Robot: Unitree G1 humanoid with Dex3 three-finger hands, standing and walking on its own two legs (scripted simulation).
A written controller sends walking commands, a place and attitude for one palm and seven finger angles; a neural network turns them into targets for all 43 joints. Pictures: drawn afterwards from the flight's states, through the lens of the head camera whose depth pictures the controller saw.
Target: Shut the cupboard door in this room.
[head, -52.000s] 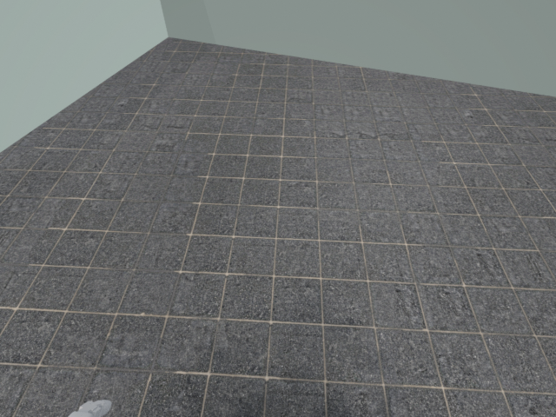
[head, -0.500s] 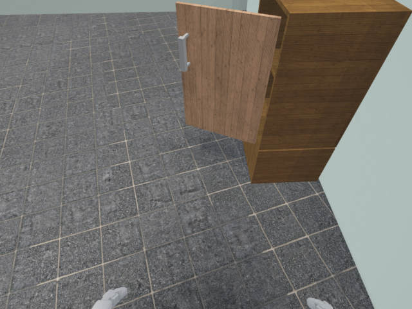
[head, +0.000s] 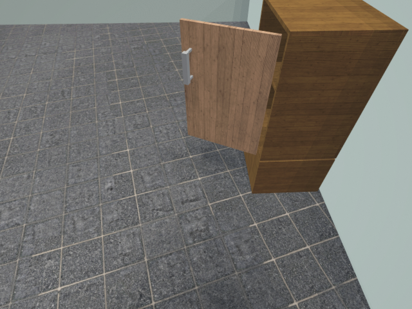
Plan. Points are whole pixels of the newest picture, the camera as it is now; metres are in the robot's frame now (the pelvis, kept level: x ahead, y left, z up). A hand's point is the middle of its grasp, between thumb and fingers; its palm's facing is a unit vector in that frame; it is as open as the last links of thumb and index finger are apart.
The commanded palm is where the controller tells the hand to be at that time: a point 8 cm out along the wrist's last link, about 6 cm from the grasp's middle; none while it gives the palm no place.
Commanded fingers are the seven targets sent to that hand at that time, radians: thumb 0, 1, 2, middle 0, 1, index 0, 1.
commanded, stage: let the arm hang, fingers relaxed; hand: left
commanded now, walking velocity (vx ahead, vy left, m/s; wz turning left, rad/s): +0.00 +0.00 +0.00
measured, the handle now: (188, 66) +1.02 +0.13 -0.03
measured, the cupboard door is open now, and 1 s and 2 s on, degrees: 64 64 64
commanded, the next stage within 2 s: look to check the result in 0.36 s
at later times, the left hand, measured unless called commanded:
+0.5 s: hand out of the picture -0.03 +0.17 -0.18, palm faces +0.05 -0.99 -0.15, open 7.4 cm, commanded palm none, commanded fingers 0.00 0.90 0.90 -0.20 -0.30 -0.20 -0.30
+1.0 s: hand out of the picture +0.00 +0.19 -0.18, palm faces +0.02 -0.98 -0.18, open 7.4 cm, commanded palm none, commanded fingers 0.00 0.90 0.90 -0.20 -0.30 -0.20 -0.30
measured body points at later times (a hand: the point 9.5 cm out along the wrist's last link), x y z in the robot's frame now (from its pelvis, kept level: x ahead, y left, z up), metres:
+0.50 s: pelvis +0.00 +0.02 +0.00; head +0.00 +0.02 +0.45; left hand -0.03 +0.22 -0.17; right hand -0.03 -0.18 -0.17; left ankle +0.03 +0.12 -0.74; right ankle -0.01 -0.09 -0.74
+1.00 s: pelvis +0.01 +0.03 +0.00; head +0.02 +0.02 +0.45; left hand +0.00 +0.24 -0.16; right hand -0.01 -0.18 -0.17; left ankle +0.03 +0.12 -0.74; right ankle -0.01 -0.09 -0.74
